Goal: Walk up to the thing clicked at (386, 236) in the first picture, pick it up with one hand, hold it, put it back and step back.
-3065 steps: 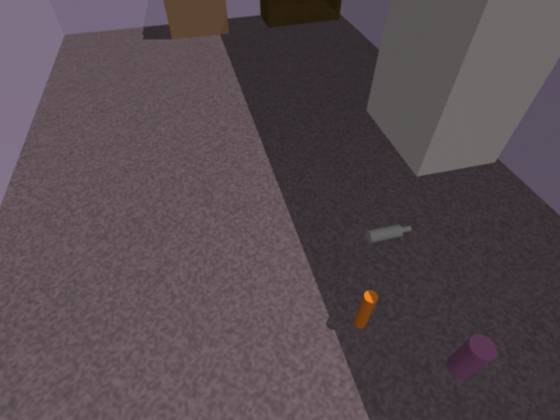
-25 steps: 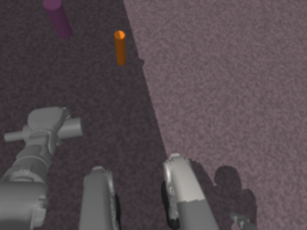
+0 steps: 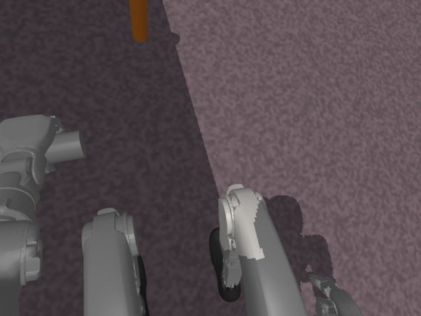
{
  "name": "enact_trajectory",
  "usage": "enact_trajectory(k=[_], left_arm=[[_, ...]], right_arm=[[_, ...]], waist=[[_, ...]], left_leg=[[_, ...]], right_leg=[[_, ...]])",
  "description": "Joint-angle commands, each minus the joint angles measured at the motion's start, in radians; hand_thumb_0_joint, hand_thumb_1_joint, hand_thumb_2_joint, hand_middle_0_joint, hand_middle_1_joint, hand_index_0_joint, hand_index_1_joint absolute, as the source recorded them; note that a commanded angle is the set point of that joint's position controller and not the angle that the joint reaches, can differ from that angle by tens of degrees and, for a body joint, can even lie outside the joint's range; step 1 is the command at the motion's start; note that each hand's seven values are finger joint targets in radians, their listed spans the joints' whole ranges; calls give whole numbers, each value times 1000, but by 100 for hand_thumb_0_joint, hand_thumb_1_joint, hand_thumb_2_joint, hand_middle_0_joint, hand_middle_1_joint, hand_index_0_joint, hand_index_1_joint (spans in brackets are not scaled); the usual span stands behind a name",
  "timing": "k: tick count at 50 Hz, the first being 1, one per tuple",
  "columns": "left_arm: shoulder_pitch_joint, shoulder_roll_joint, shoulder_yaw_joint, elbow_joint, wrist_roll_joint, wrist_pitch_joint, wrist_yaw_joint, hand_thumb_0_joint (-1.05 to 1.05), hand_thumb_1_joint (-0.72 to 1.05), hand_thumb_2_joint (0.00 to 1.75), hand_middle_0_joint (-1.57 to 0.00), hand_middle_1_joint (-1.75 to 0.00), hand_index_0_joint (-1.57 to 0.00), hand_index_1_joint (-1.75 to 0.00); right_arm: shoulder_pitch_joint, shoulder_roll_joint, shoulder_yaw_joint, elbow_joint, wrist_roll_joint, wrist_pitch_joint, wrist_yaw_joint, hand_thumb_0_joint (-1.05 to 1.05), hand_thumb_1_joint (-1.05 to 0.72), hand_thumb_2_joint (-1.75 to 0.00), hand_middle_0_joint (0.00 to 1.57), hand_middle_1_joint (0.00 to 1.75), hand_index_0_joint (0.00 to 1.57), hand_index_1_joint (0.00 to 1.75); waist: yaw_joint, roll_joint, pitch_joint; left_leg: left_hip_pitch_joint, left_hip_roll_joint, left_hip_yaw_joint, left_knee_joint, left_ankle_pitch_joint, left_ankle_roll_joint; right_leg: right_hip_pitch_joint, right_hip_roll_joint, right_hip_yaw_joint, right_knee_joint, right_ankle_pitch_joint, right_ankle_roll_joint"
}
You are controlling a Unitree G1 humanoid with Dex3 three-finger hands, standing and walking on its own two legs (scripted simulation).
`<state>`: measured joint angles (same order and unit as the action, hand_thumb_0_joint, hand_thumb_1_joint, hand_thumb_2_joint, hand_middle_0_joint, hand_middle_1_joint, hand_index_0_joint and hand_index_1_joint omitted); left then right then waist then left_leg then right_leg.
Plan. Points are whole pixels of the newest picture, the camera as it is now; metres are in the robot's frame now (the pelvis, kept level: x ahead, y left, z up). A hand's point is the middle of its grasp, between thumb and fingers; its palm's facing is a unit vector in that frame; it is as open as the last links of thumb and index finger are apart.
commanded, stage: crouch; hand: left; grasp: from above
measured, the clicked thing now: (27, 153) +0.45 +0.29 -0.21
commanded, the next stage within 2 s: lower in 0.44 s
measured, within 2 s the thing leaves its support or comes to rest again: neither
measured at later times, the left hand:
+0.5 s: hand (50, 153) +0.46 +0.26 -0.24, palm faces -0.47 -0.04 -0.88, open 8.8 cm
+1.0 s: hand (60, 156) +0.46 +0.26 -0.30, palm faces -0.48 -0.06 -0.88, open 8.8 cm
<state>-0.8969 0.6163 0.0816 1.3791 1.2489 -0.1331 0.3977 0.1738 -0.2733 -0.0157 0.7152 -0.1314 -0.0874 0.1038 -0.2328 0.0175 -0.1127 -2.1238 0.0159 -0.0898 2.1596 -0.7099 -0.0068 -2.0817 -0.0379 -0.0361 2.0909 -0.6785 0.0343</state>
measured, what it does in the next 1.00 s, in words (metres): lowers itself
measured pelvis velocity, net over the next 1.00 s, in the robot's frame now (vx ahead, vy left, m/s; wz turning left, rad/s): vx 0.00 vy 0.00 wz -0.07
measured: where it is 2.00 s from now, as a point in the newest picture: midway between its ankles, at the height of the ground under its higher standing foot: (182, 289)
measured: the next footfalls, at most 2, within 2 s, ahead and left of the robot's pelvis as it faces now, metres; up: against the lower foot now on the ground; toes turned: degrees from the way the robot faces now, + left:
none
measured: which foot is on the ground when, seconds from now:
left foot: down 0.00-1.00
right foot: down 0.00-1.00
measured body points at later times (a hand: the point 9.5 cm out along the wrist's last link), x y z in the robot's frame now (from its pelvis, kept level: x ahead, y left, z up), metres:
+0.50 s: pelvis -0.01 +0.00 -0.05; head +0.25 +0.06 +0.31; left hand +0.48 +0.26 -0.19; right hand +0.01 -0.27 -0.15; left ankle +0.07 +0.12 -0.38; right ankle +0.09 -0.14 -0.37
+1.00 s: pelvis +0.00 +0.00 -0.09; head +0.27 +0.06 +0.26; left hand +0.48 +0.26 -0.25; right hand +0.01 -0.28 -0.18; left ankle +0.07 +0.12 -0.38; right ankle +0.09 -0.14 -0.37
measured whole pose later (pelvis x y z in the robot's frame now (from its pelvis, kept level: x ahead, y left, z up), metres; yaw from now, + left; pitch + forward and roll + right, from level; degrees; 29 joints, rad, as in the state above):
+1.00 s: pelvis +0.00 +0.00 -0.09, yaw -4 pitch +35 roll -9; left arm -0.98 0.79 0.16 1.52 1.32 -0.21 0.48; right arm 0.16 -0.30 0.08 0.73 -0.19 -0.10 0.17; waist -0.30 -0.03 0.03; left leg -2.35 0.01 -0.15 2.45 -0.73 -0.01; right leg -2.29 -0.02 -0.07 2.34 -0.68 0.05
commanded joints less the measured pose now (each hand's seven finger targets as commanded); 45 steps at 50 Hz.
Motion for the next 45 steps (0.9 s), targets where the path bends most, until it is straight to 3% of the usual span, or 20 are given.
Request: enact_trajectory(k=[1,3,8,10,12,13,16,18,25,28,31,34,36,37,39,42,45], left_arm=[[-371,297,55,-158,-10,-8,53,0,77,70,-114,-51,-114,-51],[-395,297,45,-164,-5,-19,47,0,78,69,-114,-52,-114,-52],[-410,363,77,-123,9,-32,61,0,77,66,-114,-49,-114,-49],[-428,341,60,-128,16,-40,65,0,76,66,-114,-49,-114,-49],[-428,381,78,-110,22,-42,76,0,75,64,-113,-46,-113,-46],[-427,356,68,-118,21,-46,79,0,76,64,-114,-46,-114,-46],[-445,381,75,-105,27,-43,88,0,77,65,-115,-46,-114,-47],[-431,363,70,-85,32,-38,92,0,76,67,-115,-46,-114,-47],[-477,362,58,-63,33,-33,89,0,78,67,-116,-46,-115,-47],[-449,385,72,-80,26,-31,93,0,77,70,-119,-43,-116,-46],[-472,361,46,-37,33,-32,81,0,76,72,-118,-45,-116,-48],[-449,399,68,-13,23,-46,92,0,78,69,-119,-45,-117,-47],[-457,403,63,-7,47,-54,90,0,79,70,-120,-46,-118,-48],[-475,419,77,-26,40,-64,95,0,80,68,-120,-46,-118,-47],[-429,431,90,-19,42,-70,103,0,82,68,-122,-46,-120,-48],[-453,454,105,-28,50,-77,122,0,83,68,-121,-48,-120,-49],[-431,455,102,-32,54,-75,134,0,83,67,-120,-48,-120,-49]], right_arm=[[234,-229,-70,-5,2,-3,-7,0,-90,-90,20,30,20,30],[233,-228,-69,-4,0,-2,-1,0,-90,-90,20,30,20,30],[236,-239,-60,9,-6,1,3,0,-90,-90,20,30,20,30],[232,-236,-58,14,-11,3,6,0,-90,-90,20,30,20,30],[231,-240,-51,16,-10,3,4,0,-90,-90,20,30,20,30],[232,-237,-49,19,-15,3,6,0,-90,-90,20,30,20,30],[237,-244,-46,25,-15,4,6,0,-90,-90,20,30,20,30],[238,-243,-39,33,-18,4,7,0,-90,-90,20,30,20,30],[245,-262,-29,35,-22,-7,18,0,-91,-90,20,30,20,30],[244,-269,-30,30,-19,-5,20,0,-90,-90,20,30,20,30],[254,-260,-13,38,-26,-5,29,0,-90,-90,20,30,20,30],[238,-266,-5,32,-29,-7,29,0,-90,-90,20,30,20,30],[249,-270,3,36,-39,-10,35,0,-90,-90,20,30,20,30],[250,-277,1,33,-41,-11,38,0,-90,-90,20,30,20,30],[239,-280,0,26,-41,-11,42,0,-90,-90,20,30,20,30],[234,-290,1,25,-49,-12,46,0,-90,-90,20,30,20,30],[223,-288,4,27,-54,-13,55,0,-90,-90,20,30,20,30]], waist=[[-4,262,-727],[-13,281,-731],[-9,277,-705],[-18,294,-715],[-12,280,-706],[-16,299,-701],[-23,283,-713],[-19,307,-689],[-50,339,-637],[-32,346,-681],[-66,302,-640],[-49,303,-629],[-66,312,-615],[-74,311,-621],[-59,323,-640],[-70,344,-638],[-63,363,-649]], left_leg=[[553,-22,60,-202,285,18],[542,-21,62,-183,282,19],[491,-22,66,-158,222,23],[485,-22,71,-137,214,24],[463,-22,72,-128,205,26],[447,-23,74,-124,206,24],[443,-22,68,-107,213,27],[449,-22,66,-105,219,21],[440,-20,49,-80,206,19],[449,-22,48,-80,232,15],[411,-21,56,-35,258,24],[358,-22,56,-21,252,26],[371,-21,55,0,258,24],[363,-22,52,3,258,24],[369,-22,47,2,270,21],[378,-20,44,14,260,20],[372,-17,46,27,264,19]], right_leg=[[321,24,-61,-179,282,-64],[314,28,-63,-162,284,-65],[269,31,-68,-138,232,-66],[261,36,-69,-128,229,-68],[255,36,-70,-120,221,-66],[249,35,-71,-110,222,-66],[239,38,-78,-96,230,-67],[207,35,-80,-83,234,-68],[144,31,-94,-46,228,-70],[162,32,-95,-30,248,-70],[184,41,-97,-32,282,-63],[188,41,-99,-14,276,-62],[184,43,-105,-4,280,-59],[185,42,-108,4,281,-59],[192,44,-113,20,289,-60],[171,48,-122,30,284,-60],[179,53,-122,43,290,-61]])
